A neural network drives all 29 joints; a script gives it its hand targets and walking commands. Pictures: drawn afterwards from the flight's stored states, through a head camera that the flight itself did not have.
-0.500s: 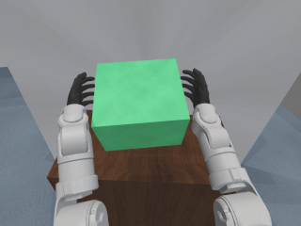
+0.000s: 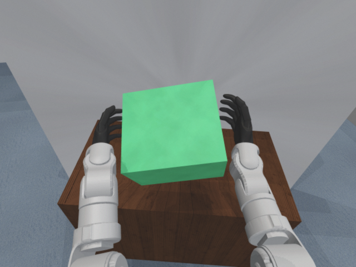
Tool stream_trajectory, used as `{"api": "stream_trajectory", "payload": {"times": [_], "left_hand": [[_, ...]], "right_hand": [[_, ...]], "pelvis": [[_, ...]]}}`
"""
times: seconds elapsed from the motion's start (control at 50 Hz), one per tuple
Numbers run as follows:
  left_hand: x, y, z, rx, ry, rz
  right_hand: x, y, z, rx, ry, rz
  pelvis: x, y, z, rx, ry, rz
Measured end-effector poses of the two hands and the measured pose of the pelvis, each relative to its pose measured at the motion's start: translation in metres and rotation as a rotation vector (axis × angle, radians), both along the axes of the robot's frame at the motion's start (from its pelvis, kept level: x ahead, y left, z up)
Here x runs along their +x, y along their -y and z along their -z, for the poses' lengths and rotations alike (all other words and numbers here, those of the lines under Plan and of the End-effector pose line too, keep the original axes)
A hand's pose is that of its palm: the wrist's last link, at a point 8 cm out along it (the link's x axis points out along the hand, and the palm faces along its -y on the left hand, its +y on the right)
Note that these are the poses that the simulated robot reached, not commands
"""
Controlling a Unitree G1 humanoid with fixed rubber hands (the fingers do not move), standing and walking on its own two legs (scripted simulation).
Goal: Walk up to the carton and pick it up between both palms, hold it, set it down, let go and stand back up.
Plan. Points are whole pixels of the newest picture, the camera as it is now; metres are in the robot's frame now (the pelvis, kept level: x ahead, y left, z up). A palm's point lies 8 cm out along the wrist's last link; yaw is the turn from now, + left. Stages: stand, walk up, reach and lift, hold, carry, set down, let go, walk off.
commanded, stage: set down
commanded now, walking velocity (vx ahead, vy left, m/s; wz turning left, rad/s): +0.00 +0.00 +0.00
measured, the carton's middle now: (174, 136) +0.40 -0.01 +0.09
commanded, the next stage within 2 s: none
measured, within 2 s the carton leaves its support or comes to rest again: neither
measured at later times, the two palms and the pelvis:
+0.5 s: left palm (104, 144) +0.36 +0.16 +0.11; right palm (236, 138) +0.35 -0.15 +0.13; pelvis +0.01 +0.00 +0.00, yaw +0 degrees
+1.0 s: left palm (112, 147) +0.38 +0.14 +0.08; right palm (237, 141) +0.36 -0.16 +0.10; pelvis +0.00 +0.00 +0.00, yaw -2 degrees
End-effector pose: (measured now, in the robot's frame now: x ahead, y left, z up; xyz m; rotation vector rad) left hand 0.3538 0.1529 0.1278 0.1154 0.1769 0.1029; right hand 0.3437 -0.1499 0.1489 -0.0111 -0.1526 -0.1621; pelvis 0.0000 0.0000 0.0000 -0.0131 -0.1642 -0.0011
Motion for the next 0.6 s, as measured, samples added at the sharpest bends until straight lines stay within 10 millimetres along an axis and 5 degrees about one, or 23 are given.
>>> {"api": "stream_trajectory", "payload": {"times": [0.22, 0.6], "left_hand": [[0.010, -0.001, 0.001, 0.000, 0.022, -0.007], [0.014, 0.003, 0.022, -0.014, -0.033, 0.002]], "right_hand": [[0.009, -0.002, -0.001, -0.007, 0.013, 0.001], [0.010, 0.003, 0.026, -0.004, -0.069, 0.027]], "pelvis": [[0.011, 0.002, 0.000, -0.004, -0.008, 0.000], [0.003, -0.005, -0.001, -0.006, -0.042, 0.016]]}}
